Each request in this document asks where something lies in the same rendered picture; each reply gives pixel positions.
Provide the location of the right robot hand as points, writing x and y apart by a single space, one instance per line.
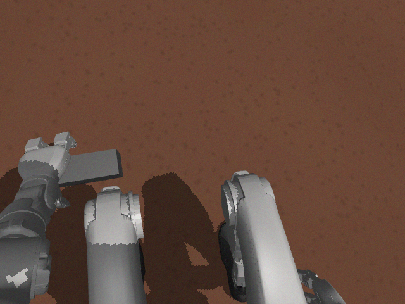
324 292

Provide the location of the carton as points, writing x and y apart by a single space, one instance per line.
92 167

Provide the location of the left robot arm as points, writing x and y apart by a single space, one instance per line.
25 262

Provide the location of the right robot foot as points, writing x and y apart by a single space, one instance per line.
237 292

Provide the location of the left robot hand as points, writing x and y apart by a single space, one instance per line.
51 161

